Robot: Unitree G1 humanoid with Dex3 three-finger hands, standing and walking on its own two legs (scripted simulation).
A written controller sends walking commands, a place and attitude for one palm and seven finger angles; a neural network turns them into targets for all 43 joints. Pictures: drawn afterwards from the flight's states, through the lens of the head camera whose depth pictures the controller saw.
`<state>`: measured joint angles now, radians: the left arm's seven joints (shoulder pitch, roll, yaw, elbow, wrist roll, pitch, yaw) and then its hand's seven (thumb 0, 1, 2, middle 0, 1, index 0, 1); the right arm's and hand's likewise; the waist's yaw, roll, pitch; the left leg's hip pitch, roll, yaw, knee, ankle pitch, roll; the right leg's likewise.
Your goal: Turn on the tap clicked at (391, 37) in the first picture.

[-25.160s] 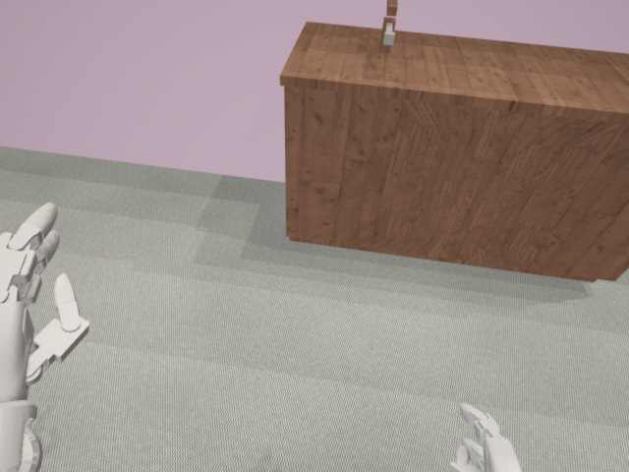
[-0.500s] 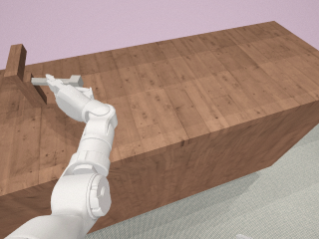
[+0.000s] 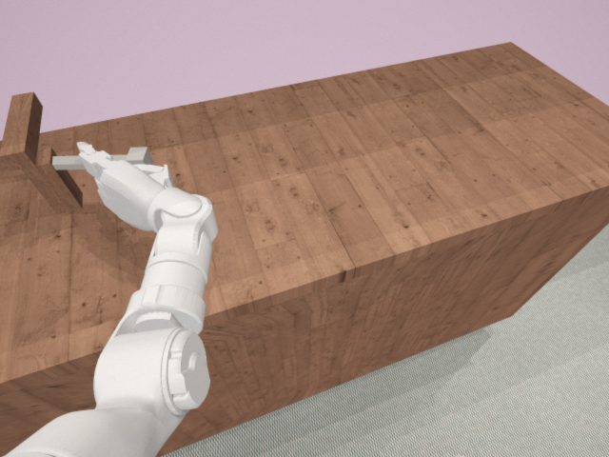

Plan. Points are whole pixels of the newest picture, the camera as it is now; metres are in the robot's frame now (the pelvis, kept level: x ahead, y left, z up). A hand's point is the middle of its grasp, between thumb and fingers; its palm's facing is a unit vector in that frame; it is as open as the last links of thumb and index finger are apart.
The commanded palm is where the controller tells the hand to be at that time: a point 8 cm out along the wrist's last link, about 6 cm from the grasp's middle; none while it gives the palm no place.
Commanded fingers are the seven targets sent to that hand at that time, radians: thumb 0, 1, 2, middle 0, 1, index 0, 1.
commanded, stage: lift the hand up off the lever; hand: left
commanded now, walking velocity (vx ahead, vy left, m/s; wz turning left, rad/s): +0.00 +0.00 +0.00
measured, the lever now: (139, 161) +0.50 +0.23 +0.12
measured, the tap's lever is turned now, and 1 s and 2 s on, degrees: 72 72 72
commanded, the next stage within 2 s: draw the hand back beside the body in 2.00 s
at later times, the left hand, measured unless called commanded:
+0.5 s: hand (152, 167) +0.46 +0.19 +0.14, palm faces +0.81 -0.58 -0.09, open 7.8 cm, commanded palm +0.40 +0.20 +0.15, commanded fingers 0.00 0.90 0.90 -0.15 -0.15 -0.15 -0.15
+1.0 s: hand (151, 163) +0.44 +0.18 +0.17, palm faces +0.80 -0.59 -0.10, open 7.8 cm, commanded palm +0.39 +0.20 +0.17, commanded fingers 0.00 0.90 0.90 -0.15 -0.15 -0.15 -0.15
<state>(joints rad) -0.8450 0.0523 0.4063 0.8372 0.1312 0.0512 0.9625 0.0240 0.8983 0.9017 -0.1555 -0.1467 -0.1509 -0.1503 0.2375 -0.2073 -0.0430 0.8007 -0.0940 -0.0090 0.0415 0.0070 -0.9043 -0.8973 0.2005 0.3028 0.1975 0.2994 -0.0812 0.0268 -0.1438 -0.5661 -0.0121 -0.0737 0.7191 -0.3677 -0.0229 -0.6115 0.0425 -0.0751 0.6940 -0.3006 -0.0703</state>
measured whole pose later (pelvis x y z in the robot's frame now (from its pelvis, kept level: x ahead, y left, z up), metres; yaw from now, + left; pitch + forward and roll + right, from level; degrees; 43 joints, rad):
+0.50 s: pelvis +0.01 +0.00 +0.01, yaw +0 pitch +9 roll +0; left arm -0.75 0.01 0.33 0.66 0.09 0.15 0.92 0.01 0.90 0.90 -0.15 -0.15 -0.15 -0.15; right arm 0.21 -0.20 -0.04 0.78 -0.08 0.01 0.03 0.01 -0.90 -0.90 0.20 0.30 0.20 0.30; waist -0.04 0.03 -0.13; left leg -0.46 -0.02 -0.08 0.65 -0.36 -0.02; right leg -0.50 0.04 -0.08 0.63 -0.30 -0.06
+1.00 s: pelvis +0.00 +0.00 +0.01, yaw +1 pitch +6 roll +0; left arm -0.77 -0.02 0.29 0.63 0.08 0.25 0.92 0.01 0.90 0.90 -0.15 -0.15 -0.15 -0.15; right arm 0.14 -0.19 -0.02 0.80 -0.06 0.01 0.01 0.01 -0.90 -0.90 0.20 0.30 0.20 0.30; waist -0.01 0.03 -0.11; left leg -0.40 -0.02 -0.09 0.61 -0.32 -0.02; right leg -0.44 0.03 -0.09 0.60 -0.27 -0.07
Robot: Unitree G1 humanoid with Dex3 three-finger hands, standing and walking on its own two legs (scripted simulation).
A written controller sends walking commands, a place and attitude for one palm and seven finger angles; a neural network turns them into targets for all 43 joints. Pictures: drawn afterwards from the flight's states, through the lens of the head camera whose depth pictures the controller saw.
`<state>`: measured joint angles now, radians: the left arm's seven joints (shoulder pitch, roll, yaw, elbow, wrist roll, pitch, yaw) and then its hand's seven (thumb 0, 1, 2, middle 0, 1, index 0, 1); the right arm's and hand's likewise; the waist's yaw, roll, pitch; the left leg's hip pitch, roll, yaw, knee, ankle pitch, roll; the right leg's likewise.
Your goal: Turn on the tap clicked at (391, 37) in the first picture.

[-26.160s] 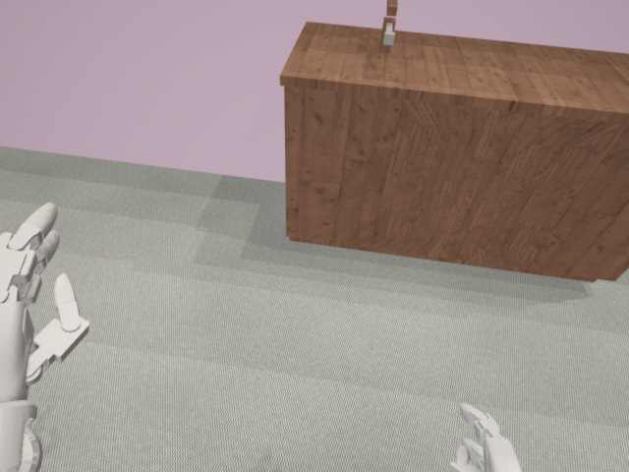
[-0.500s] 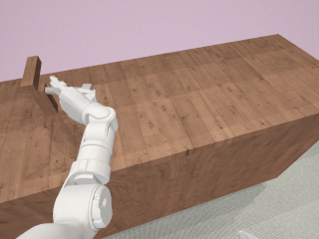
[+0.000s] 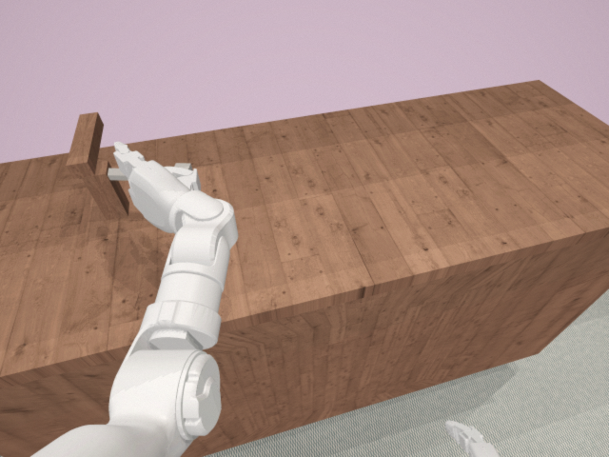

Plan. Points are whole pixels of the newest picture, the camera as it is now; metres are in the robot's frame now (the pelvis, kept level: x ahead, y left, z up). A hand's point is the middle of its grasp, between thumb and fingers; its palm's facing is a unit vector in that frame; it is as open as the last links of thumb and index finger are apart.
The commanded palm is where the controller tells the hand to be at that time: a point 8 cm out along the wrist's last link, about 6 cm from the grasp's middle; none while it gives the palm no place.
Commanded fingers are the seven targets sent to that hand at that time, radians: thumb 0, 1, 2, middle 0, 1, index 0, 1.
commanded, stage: lift the hand up off the lever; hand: left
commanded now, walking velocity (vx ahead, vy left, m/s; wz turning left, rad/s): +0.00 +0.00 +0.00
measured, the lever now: (183, 175) +0.50 +0.22 +0.10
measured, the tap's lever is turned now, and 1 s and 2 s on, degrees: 72 72 72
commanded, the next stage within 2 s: draw the hand back beside the body in 1.00 s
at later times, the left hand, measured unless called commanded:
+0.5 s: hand (187, 164) +0.45 +0.18 +0.17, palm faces +0.79 -0.60 -0.08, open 7.8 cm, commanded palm +0.39 +0.20 +0.17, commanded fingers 0.00 0.90 0.90 -0.15 -0.15 -0.15 -0.15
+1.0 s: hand (191, 159) +0.44 +0.17 +0.18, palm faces +0.76 -0.64 -0.08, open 7.8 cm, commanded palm +0.39 +0.19 +0.19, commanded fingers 0.00 0.90 0.90 -0.15 -0.15 -0.15 -0.15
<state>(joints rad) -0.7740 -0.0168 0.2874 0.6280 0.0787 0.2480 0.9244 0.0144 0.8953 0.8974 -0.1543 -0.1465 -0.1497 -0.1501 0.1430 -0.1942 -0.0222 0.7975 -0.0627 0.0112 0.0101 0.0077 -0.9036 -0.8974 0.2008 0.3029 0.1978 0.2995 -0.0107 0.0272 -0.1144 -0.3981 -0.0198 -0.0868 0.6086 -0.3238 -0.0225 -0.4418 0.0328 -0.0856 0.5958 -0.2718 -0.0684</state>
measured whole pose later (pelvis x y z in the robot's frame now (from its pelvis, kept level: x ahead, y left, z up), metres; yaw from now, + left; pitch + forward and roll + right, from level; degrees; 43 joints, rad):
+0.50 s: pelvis +0.01 +0.00 +0.00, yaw +0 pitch +6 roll +0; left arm -0.76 0.01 0.30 0.54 0.06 0.29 0.90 0.02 0.90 0.90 -0.15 -0.15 -0.15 -0.15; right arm 0.16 -0.21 -0.03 0.80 -0.05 0.01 0.00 0.01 -0.90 -0.90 0.20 0.30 0.20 0.30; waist -0.01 0.03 -0.10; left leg -0.35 -0.01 -0.08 0.56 -0.32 -0.02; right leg -0.40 0.04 -0.08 0.56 -0.26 -0.07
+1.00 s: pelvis +0.02 +0.00 +0.01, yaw +0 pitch +5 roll +0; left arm -0.75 -0.04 0.23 0.48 0.04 0.38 0.89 0.01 0.90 0.90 -0.15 -0.15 -0.15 -0.15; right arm 0.10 -0.19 -0.01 0.79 -0.04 0.03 0.01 0.01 -0.90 -0.90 0.20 0.30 0.20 0.30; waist 0.03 0.03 -0.10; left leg -0.30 -0.02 -0.08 0.53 -0.31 -0.02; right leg -0.35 0.03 -0.08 0.53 -0.27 -0.06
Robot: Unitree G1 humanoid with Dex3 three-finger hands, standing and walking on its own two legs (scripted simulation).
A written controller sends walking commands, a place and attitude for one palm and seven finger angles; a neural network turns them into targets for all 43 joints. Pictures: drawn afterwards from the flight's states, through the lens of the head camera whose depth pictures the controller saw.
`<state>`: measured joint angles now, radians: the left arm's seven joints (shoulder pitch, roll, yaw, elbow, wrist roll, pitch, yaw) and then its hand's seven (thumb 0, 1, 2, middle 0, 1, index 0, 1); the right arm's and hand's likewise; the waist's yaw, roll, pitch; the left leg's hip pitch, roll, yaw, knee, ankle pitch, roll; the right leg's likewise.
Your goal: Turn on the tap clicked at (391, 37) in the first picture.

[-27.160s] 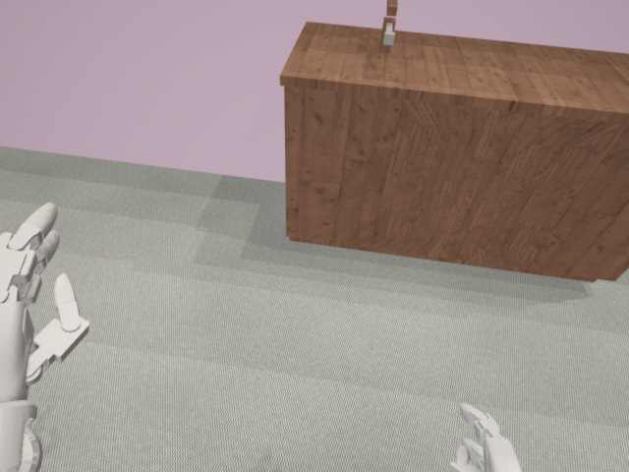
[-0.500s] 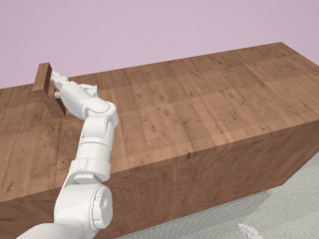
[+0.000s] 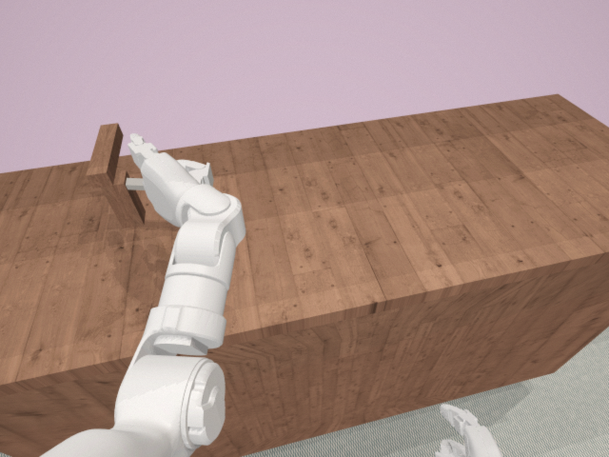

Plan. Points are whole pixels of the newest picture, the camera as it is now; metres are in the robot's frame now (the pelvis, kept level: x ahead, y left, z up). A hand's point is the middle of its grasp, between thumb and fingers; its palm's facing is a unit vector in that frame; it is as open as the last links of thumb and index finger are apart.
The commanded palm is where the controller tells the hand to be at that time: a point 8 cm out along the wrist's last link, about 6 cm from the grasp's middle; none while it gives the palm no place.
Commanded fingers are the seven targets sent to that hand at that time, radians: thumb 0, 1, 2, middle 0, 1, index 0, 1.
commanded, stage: draw the hand back beside the body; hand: left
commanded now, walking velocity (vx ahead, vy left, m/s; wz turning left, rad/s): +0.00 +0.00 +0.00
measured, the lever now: (198, 186) +0.49 +0.21 +0.10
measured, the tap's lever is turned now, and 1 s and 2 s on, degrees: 72 72 72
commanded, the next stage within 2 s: step back with the hand held close in 1.58 s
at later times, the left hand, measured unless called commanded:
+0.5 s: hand (165, 234) +0.32 +0.19 +0.17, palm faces +0.28 -0.94 -0.21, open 7.8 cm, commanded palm +0.29 +0.22 +0.18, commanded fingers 0.00 0.90 0.90 -0.17 -0.21 -0.17 -0.21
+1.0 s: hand (98, 285) +0.24 +0.23 +0.17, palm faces +0.28 -0.93 -0.25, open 7.6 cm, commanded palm +0.20 +0.28 +0.18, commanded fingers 0.00 0.90 0.90 -0.20 -0.29 -0.20 -0.29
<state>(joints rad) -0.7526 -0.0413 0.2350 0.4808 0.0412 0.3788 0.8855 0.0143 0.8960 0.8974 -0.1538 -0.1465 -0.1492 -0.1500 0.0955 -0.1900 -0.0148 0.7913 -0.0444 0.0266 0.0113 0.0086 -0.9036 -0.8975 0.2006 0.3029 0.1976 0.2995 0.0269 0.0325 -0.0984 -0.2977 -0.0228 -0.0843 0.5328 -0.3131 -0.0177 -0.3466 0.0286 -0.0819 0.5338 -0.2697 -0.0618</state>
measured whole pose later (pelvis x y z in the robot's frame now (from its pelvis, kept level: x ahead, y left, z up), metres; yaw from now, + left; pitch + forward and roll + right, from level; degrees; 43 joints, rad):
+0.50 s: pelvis -0.01 +0.00 +0.01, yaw -3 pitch -4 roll +0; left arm -0.09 0.29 0.13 -0.03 -0.08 0.08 0.18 0.02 0.89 0.90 -0.17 -0.18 -0.16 -0.19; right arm 0.18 -0.25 0.00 0.65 0.03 0.03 -0.05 0.01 -0.90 -0.90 0.20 0.30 0.20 0.30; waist 0.02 0.05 0.02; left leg -0.06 0.00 -0.03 0.39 -0.26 -0.01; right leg -0.13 0.05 -0.03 0.41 -0.20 -0.06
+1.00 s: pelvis -0.02 +0.03 +0.01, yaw -2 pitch -6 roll +0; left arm 0.18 0.30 0.17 -0.22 -0.07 -0.10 0.10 0.01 0.89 0.90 -0.20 -0.26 -0.19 -0.26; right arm 0.16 -0.20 0.04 0.64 0.01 -0.01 -0.04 0.01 -0.90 -0.90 0.20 0.30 0.20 0.30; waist 0.05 0.04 0.06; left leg -0.01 -0.03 -0.04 0.33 -0.21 0.02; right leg -0.06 0.02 -0.03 0.31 -0.14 -0.03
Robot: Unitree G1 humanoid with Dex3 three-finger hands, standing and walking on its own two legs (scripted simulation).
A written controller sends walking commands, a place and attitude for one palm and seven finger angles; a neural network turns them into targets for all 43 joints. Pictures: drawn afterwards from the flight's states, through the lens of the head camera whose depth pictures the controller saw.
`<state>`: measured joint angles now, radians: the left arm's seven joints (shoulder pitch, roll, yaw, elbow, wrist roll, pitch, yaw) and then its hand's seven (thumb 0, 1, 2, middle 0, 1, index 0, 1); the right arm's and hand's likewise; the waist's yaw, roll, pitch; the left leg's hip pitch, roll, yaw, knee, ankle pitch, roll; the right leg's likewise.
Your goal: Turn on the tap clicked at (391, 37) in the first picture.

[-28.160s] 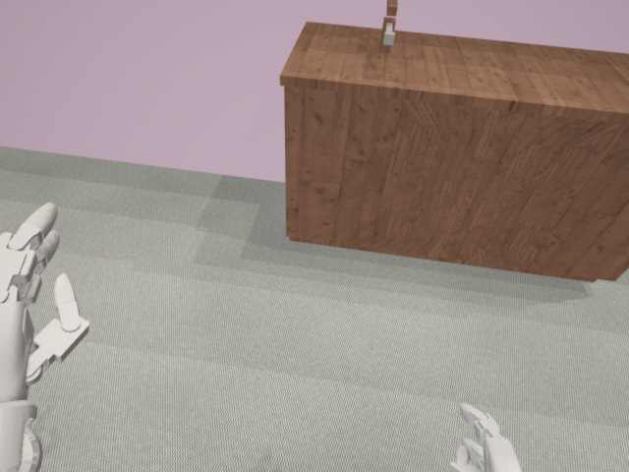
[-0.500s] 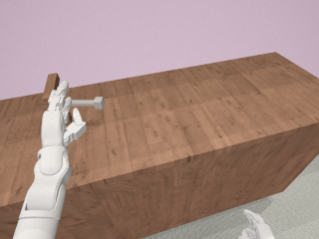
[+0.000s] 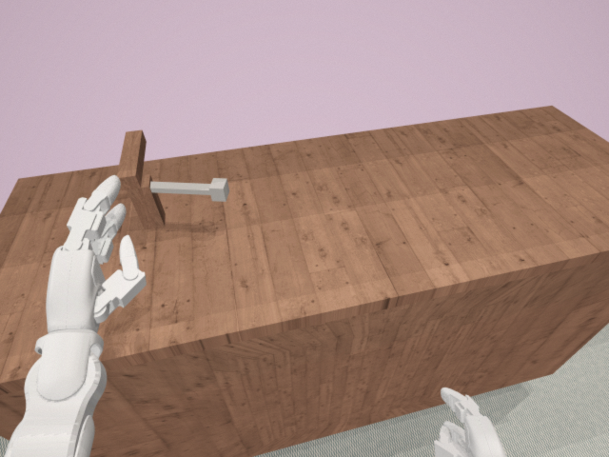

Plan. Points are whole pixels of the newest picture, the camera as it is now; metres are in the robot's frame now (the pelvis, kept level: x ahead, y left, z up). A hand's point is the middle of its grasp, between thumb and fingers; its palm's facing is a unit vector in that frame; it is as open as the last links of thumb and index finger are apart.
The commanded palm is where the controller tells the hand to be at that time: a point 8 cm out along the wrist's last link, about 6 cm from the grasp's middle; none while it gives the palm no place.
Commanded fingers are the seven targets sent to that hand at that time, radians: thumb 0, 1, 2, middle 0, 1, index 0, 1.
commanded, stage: draw the hand back beside the body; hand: left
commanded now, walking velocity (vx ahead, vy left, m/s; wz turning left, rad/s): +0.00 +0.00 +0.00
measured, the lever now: (219, 189) +0.50 +0.21 +0.08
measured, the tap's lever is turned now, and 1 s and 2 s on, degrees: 72 72 72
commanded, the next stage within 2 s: step back with the hand held close in 0.58 s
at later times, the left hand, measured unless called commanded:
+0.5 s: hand (88, 313) +0.20 +0.25 +0.15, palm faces +0.43 -0.84 -0.32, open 7.5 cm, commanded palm +0.16 +0.29 +0.16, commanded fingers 0.00 0.90 0.90 -0.20 -0.30 -0.20 -0.30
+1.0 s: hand (100, 335) +0.19 +0.23 +0.14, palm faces +0.34 -0.84 -0.43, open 7.4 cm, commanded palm +0.14 +0.28 +0.17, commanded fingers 0.00 0.90 0.90 -0.20 -0.30 -0.20 -0.30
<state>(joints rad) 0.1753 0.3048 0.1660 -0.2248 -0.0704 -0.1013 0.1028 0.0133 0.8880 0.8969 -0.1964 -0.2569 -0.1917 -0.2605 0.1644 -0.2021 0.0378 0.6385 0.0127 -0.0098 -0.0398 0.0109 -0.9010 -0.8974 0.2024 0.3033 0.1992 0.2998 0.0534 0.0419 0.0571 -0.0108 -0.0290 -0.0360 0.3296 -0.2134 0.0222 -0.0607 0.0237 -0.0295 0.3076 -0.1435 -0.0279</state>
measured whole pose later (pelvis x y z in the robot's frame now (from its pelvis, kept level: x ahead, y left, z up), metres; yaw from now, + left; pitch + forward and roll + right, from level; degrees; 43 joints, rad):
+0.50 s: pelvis +0.01 +0.01 +0.00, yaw +1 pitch -6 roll -1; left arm 0.40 0.32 0.25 -0.39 -0.07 -0.10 0.12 0.01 0.89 0.90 -0.21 -0.30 -0.21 -0.30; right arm 0.16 -0.21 0.02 0.64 0.00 -0.07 -0.04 0.01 -0.90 -0.90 0.20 0.30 0.20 0.30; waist 0.08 0.04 0.05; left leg -0.03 -0.04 -0.05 0.38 -0.25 0.03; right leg -0.07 0.01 -0.05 0.35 -0.18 -0.02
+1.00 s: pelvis -0.02 +0.00 -0.01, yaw +1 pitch +0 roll +0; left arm 0.51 0.36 0.29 -0.47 -0.06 -0.14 0.11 0.01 0.89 0.90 -0.21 -0.30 -0.21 -0.30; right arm 0.16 -0.24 0.00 0.55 0.01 0.02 -0.06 0.01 -0.90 -0.90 0.20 0.30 0.20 0.30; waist 0.02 0.04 0.05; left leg -0.21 -0.04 -0.04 0.45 -0.23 0.02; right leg -0.26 0.01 -0.04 0.43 -0.16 -0.02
